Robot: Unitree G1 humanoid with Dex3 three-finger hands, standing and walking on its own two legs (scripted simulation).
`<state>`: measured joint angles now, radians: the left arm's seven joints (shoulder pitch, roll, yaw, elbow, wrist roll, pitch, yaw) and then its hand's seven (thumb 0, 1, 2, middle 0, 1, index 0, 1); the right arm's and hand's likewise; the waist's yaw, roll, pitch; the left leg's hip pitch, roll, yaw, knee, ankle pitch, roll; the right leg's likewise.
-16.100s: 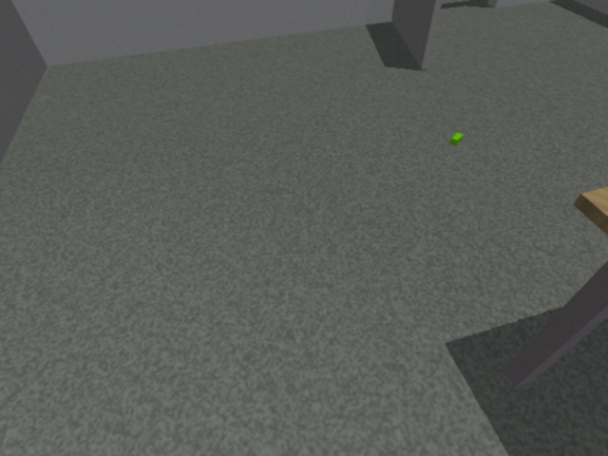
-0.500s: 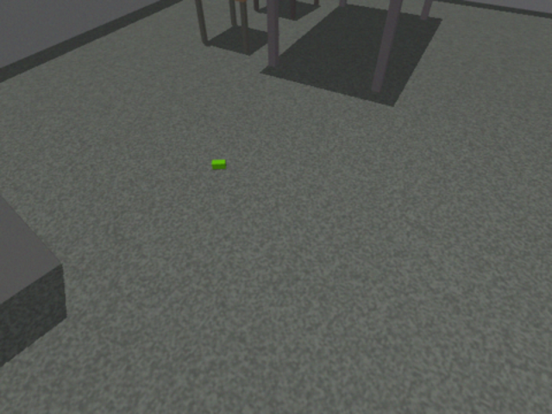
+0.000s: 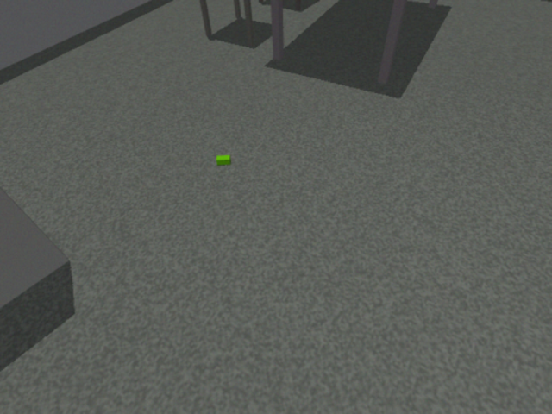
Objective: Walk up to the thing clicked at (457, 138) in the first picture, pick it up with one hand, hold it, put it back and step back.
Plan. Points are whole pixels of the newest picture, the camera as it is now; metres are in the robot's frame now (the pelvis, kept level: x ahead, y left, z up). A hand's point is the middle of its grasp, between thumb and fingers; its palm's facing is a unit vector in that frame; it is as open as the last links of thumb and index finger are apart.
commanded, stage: stand
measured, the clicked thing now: (223, 160) +1.48 +0.30 -0.76
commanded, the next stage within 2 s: none
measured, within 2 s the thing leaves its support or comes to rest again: neither
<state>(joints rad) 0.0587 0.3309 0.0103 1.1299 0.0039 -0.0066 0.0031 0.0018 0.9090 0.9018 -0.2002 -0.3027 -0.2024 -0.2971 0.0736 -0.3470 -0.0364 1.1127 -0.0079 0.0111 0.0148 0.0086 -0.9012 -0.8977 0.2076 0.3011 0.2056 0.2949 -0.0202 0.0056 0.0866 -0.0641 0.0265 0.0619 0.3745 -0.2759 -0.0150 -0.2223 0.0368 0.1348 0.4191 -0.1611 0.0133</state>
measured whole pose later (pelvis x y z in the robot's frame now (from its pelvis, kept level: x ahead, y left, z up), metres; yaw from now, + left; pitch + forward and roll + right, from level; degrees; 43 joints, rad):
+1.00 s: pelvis -0.01 +0.00 +0.00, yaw +3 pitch -2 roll +0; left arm 0.11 0.35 0.00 1.14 0.00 -0.01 -0.01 0.00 0.91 0.90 -0.20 -0.30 -0.20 -0.30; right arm 0.13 -0.35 -0.01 1.12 -0.01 -0.01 0.01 0.01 -0.90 -0.90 0.21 0.30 0.21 0.29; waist 0.00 0.00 0.05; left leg -0.05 0.02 0.01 0.33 -0.23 -0.02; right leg -0.18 0.01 0.08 0.35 -0.13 0.01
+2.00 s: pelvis +0.00 -0.01 +0.00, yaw +4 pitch -2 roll +0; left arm 0.11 0.35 0.00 1.14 0.00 -0.01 -0.01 0.00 0.91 0.90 -0.20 -0.30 -0.20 -0.30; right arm 0.13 -0.35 -0.01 1.11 -0.01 -0.01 0.01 0.01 -0.90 -0.90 0.21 0.30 0.21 0.29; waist 0.00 0.01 0.05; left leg -0.05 0.02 -0.02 0.33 -0.24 -0.02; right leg -0.17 0.02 0.06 0.35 -0.14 0.00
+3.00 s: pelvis +0.00 +0.00 +0.00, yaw +4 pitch -3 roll +0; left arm 0.11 0.35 0.00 1.13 0.00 -0.01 -0.01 0.00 0.91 0.90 -0.20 -0.30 -0.20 -0.30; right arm 0.13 -0.35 -0.01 1.10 -0.01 -0.01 0.01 0.01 -0.90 -0.90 0.21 0.30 0.21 0.29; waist 0.00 0.00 0.05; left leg -0.04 0.01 -0.01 0.32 -0.24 -0.01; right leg -0.16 0.01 0.06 0.35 -0.15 0.01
